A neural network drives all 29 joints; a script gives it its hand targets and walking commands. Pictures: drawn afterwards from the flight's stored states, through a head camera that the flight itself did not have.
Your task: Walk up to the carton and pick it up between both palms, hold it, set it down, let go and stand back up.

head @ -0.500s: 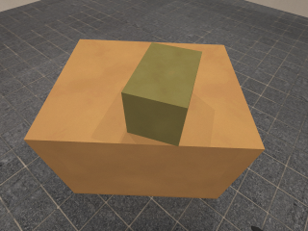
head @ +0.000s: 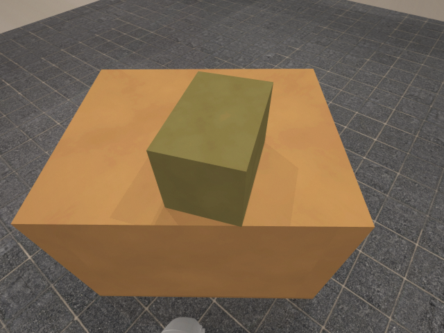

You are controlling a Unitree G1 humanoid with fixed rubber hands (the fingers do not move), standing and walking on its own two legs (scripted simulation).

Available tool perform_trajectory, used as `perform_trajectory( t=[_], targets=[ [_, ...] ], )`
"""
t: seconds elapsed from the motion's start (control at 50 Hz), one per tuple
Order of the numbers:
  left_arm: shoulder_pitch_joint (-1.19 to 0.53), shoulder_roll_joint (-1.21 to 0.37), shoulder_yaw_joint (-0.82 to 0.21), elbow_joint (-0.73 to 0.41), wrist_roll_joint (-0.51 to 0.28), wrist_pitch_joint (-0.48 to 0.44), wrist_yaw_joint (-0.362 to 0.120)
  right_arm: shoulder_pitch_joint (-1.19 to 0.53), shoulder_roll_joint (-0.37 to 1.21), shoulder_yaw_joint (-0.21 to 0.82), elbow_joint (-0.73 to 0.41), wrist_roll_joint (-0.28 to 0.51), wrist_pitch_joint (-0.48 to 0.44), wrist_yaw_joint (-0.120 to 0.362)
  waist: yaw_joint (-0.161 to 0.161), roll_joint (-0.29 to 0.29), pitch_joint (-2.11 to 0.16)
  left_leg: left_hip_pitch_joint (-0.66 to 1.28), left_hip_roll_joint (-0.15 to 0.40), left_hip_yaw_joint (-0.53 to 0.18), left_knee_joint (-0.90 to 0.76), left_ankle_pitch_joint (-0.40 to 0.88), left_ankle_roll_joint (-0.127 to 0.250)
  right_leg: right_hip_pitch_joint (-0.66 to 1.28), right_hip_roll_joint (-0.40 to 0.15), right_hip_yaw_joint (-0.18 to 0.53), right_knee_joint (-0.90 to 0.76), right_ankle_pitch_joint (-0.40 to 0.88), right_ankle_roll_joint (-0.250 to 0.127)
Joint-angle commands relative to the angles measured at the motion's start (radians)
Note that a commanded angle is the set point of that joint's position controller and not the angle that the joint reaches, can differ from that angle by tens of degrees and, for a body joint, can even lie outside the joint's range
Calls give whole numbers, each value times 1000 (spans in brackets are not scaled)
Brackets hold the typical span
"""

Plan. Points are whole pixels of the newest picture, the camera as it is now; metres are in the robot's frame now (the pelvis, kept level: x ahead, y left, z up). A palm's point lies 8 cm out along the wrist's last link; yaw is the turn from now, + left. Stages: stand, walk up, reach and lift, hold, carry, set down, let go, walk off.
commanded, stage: walk up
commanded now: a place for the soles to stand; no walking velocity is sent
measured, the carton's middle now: (218, 145) +0.55 +0.03 -0.03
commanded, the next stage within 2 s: none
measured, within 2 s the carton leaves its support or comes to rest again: neither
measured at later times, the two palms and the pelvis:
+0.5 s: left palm (69, 327) +0.15 +0.31 -0.11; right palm (375, 292) +0.22 -0.29 -0.11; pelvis +0.07 +0.00 -0.02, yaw -2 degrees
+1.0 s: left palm (42, 323) +0.16 +0.37 -0.12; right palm (368, 329) +0.15 -0.24 -0.09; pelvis +0.05 +0.05 -0.02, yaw -2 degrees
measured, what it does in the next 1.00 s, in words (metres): steps on the spot: left foot, then right foot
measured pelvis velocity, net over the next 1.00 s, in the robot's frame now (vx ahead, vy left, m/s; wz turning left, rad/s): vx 0.05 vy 0.05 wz -0.03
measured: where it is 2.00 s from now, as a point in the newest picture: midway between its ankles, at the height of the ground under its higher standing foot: outside the picture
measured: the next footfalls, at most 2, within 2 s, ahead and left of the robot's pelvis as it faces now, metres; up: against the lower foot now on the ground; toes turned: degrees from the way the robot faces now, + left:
left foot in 0.24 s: +0.22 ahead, +0.09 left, +0.00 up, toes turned +4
right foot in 0.50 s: +0.12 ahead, -0.17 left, +0.00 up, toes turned -2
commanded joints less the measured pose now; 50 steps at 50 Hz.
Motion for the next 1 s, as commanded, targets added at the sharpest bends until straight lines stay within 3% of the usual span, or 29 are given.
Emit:
perform_trajectory(
  t=[0.0,0.04,0.1,0.14,0.16,0.18,0.2,0.22,0.24,0.26,0.3,0.32,0.4,0.44,0.46,0.48,0.5,0.52,0.62,0.68,0.74,0.76,0.78,0.8,0.82,0.84,0.88,0.92,0.98],
  targets=[
    [78,231,46,-136,-21,9,17,-52,-129,-21,-177,0,-12,8,21,-157,91,-146,31,77,-185,189,-17,51,-269,131,-161,754,23],
    [102,219,30,-132,-23,15,18,-136,-92,-2,-200,0,-10,15,54,-159,101,-20,14,142,-294,276,-19,-54,-222,62,-119,790,22],
    [96,195,9,-164,-40,17,32,-144,-108,-4,-202,-13,2,8,25,-125,127,139,-2,136,-310,357,4,-229,-244,108,-32,838,81],
    [49,242,22,-193,-48,25,33,-88,-129,-23,-184,-8,15,-2,-10,-136,33,238,-13,135,-339,387,22,-236,-252,107,13,781,79],
    [8,245,17,-206,-50,31,34,-32,-165,-36,-161,-15,18,-8,-67,-97,11,339,15,71,-398,357,48,-285,-260,115,138,860,93],
    [34,256,20,-209,-70,34,31,27,-191,-39,-163,-4,11,-13,-110,-53,-49,439,30,69,-510,528,75,-307,-210,58,298,835,135],
    [62,226,9,-216,-80,36,27,91,-257,-63,-158,-16,13,-21,-167,35,-147,552,185,-112,-520,679,186,-361,-135,28,547,690,187],
    [176,166,-14,-218,-87,47,34,61,-242,-46,-195,-12,12,-26,-125,218,-251,535,458,-478,-556,759,354,-431,-57,67,875,-242,220],
    [166,193,7,-187,-63,74,48,6,-208,-35,-206,20,10,-34,-110,53,-248,352,485,-505,-634,464,413,-347,-74,205,871,-320,175],
    [133,261,23,-186,-49,79,62,-105,-180,-24,-223,26,15,-34,-65,66,-115,211,455,-501,-685,243,384,-381,-86,217,893,-338,147],
    [86,279,20,-175,-46,75,46,-154,-175,-18,-245,28,18,-31,-64,-23,-120,138,322,-241,-691,250,272,-288,-103,197,684,-412,117],
    [101,228,1,-174,-50,69,38,-188,-183,-10,-253,29,28,-28,-36,28,-87,65,247,-127,-687,247,223,-248,-106,176,571,-356,101],
    [185,215,4,-124,-63,54,53,-268,-214,-23,-269,-1,49,4,-19,129,-149,160,202,-63,-596,343,185,-202,-84,16,219,-43,103],
    [165,245,12,-139,-65,44,69,-260,-218,-28,-277,6,60,27,-6,72,-184,148,201,-5,-461,512,142,-157,-100,38,105,203,98],
    [160,312,31,-139,-51,48,79,-309,-192,-26,-292,11,67,35,22,28,-178,74,159,43,-371,420,96,-134,-148,118,84,207,66],
    [139,406,53,-158,-37,46,85,-333,-155,-10,-305,17,74,40,51,-159,-110,-77,72,112,-192,264,34,-170,-309,346,-27,222,-12],
    [36,464,66,-221,-19,42,87,-359,-146,-15,-321,19,83,39,66,-291,-72,-131,-33,75,81,-144,-4,-277,-524,641,-171,379,-185],
    [-14,483,83,-248,-14,32,93,-347,-206,-55,-307,19,105,34,78,-193,-7,-109,2,-75,240,-154,-5,-379,-580,653,-152,393,-288],
    [-96,400,52,-287,-35,26,112,-164,-189,-71,-294,-18,87,56,-24,-93,-9,-160,18,-85,199,-32,-22,-242,-427,336,60,596,-200],
    [-92,360,51,-304,-15,34,94,-185,-174,-60,-315,-8,78,67,10,-255,-31,-59,44,15,-141,-71,-15,-232,-338,236,95,402,-130],
    [-138,354,46,-311,-40,51,68,-72,-208,-66,-262,24,42,59,-34,-262,-98,222,-13,101,-553,181,-4,-303,-262,133,239,225,-27],
    [-106,318,38,-293,-33,59,56,-18,-245,-77,-215,22,33,48,-41,-118,-151,367,34,-21,-591,242,6,-395,-254,63,390,142,13],
    [-80,254,15,-315,-53,56,50,-52,-320,-81,-256,20,17,39,-50,208,-185,408,253,-372,-618,449,97,-544,-157,19,580,-119,94],
    [-87,236,12,-308,-75,63,58,-86,-364,-76,-291,19,4,30,-66,214,-257,298,355,-493,-636,397,225,-505,-106,153,596,-309,93],
    [-161,321,45,-324,-75,74,64,-112,-358,-82,-307,24,-6,31,-105,225,-192,159,421,-564,-675,272,291,-462,-110,201,660,-299,95],
    [-132,339,47,-290,-73,74,59,-114,-317,-76,-307,30,-15,27,-64,122,-100,147,392,-502,-647,293,291,-468,-141,211,666,-245,99],
    [-148,285,24,-244,-75,60,36,-147,-240,-39,-301,21,-12,16,-44,129,-40,182,259,-202,-559,666,193,-451,-159,144,547,-237,73],
    [-140,257,19,-212,-69,52,30,-140,-264,-34,-279,24,-7,8,-45,166,-120,306,237,-160,-502,833,157,-426,-144,115,393,-185,80],
    [-120,262,23,-171,-50,51,21,-116,-262,-19,-262,43,-14,17,-43,215,-135,237,197,-161,-493,712,118,-226,-96,50,147,-55,73]
  ],
)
